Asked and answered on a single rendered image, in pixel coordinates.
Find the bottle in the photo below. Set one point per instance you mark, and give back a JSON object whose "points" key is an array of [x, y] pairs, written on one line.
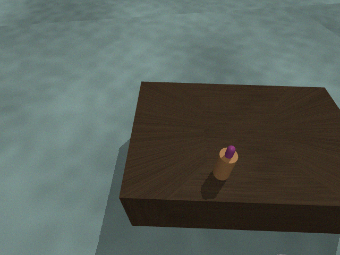
{"points": [[226, 161]]}

